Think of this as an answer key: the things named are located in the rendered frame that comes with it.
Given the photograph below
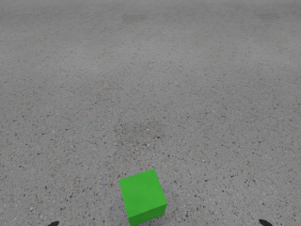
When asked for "carton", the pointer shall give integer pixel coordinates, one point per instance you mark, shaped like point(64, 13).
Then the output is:
point(143, 197)

